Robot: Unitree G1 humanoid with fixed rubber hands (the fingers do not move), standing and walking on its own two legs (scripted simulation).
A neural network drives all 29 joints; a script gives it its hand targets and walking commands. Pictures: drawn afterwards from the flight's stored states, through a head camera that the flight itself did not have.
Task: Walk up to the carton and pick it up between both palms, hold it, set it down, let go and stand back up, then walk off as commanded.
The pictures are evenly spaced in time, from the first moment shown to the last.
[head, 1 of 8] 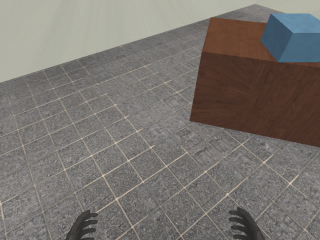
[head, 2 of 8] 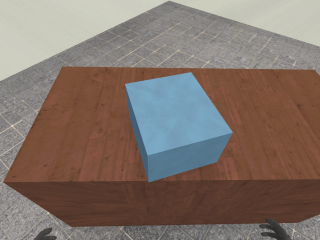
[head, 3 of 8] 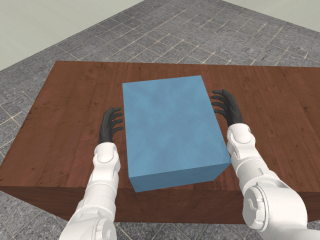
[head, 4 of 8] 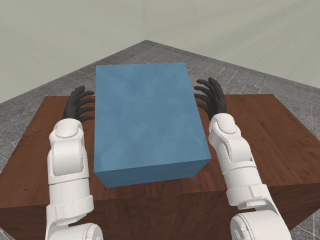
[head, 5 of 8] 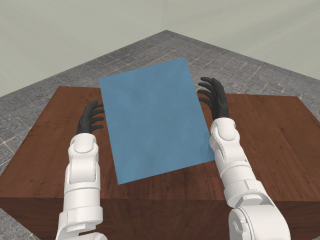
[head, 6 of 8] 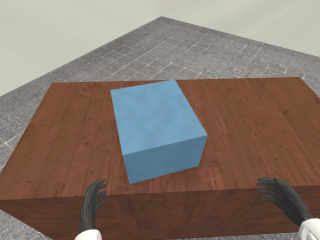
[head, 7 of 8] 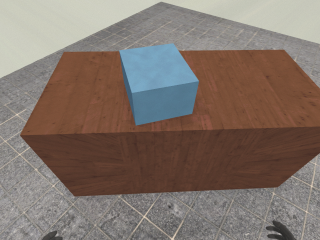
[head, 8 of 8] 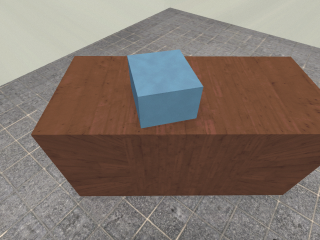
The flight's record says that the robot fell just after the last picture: no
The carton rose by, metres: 0.19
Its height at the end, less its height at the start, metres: +0.00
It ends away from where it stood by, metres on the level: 0.03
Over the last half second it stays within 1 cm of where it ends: yes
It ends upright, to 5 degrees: yes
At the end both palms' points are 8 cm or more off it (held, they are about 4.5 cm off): yes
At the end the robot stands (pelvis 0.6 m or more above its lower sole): yes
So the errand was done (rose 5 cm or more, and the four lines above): yes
